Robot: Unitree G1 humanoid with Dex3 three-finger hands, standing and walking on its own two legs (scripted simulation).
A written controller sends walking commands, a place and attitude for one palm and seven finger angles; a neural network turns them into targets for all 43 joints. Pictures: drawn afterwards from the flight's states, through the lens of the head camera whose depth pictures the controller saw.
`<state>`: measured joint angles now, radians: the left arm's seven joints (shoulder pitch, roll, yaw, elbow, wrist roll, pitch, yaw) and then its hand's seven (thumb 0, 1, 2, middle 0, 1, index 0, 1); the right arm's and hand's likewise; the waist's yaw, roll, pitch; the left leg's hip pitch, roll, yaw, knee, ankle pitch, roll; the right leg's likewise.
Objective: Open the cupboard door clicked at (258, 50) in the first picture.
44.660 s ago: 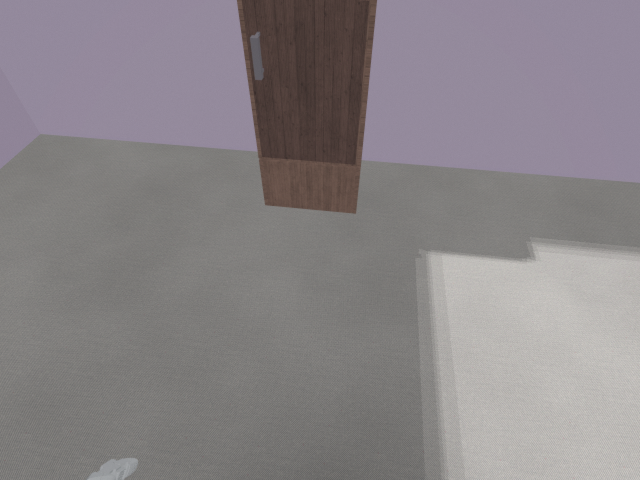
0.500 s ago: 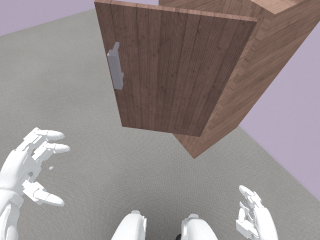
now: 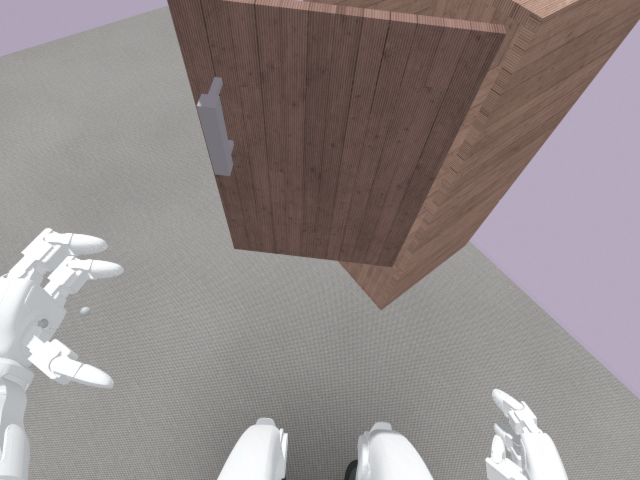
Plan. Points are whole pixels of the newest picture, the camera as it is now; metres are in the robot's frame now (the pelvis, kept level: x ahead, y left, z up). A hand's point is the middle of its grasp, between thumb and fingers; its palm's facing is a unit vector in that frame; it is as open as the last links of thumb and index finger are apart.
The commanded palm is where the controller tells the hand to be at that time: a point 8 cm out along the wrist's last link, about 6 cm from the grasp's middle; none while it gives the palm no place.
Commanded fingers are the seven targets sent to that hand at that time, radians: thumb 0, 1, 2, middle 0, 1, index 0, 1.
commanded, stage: raise the hand with hooked fingers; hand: left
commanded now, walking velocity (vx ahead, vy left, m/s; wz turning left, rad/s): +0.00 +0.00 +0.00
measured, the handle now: (220, 128) +0.57 +0.18 +0.04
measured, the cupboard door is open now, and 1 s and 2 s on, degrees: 47 47 47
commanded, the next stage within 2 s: move the hooked fingers beside the handle in 0.18 s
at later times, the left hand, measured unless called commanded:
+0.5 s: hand (106, 290) +0.31 +0.26 +0.04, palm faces -0.04 -1.00 -0.05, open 14.0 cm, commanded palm +0.30 +0.31 +0.05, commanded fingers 0.00 -0.50 0.30 -0.30 -1.20 -0.30 -1.20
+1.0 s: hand (137, 228) +0.40 +0.25 +0.04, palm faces -0.08 -1.00 -0.02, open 14.0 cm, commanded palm +0.38 +0.30 +0.04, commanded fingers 0.00 -0.50 0.30 -0.30 -1.20 -0.30 -1.20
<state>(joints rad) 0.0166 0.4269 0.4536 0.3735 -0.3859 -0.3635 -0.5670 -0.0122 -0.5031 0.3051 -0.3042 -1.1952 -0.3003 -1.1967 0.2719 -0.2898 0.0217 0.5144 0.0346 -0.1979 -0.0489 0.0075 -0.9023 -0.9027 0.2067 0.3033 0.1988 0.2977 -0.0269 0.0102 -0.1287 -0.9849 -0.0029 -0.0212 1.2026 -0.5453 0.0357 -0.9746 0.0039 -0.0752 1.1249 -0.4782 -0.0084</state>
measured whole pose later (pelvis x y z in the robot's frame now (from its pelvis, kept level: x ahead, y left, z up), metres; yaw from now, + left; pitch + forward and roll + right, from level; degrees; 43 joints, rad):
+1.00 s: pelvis +0.00 -0.01 -0.01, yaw -1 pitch +22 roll -3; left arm -0.45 0.51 0.47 0.80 -0.28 -0.38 -0.58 -0.01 -0.50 0.30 -0.30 -1.20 -0.30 -1.20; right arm 0.30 -0.29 0.03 0.59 0.03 -0.11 -0.06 0.01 -0.90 -0.90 0.21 0.30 0.20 0.30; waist -0.08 0.01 -0.12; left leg -1.05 0.01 -0.01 1.22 -0.55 0.03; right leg -1.05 0.02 -0.07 1.14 -0.48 -0.02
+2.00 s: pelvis -0.01 +0.00 -0.03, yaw -3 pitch +29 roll -6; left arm -1.02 0.82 0.53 1.23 -0.07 -0.35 -0.50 -0.01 -0.50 0.31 -0.30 -1.20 -0.30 -1.20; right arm 0.35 -0.30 0.09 0.58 -0.01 0.04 -0.03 0.00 -0.90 -0.90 0.21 0.30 0.20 0.30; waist -0.23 0.03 -0.09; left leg -1.29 0.04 -0.04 1.33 -0.56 0.03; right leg -1.27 0.04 -0.09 1.21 -0.46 -0.01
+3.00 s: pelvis +0.00 +0.00 -0.02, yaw -3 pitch +28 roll -6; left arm -0.92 0.69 0.48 1.15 -0.11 -0.37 -0.47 -0.01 -0.50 0.30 -0.30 -1.20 -0.30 -1.20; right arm 0.35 -0.28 0.08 0.59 -0.01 0.07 -0.02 0.00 -0.90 -0.90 0.21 0.30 0.20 0.30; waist -0.20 0.02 -0.11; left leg -1.22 0.03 -0.04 1.29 -0.56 0.04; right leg -1.19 0.04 -0.09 1.16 -0.46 0.00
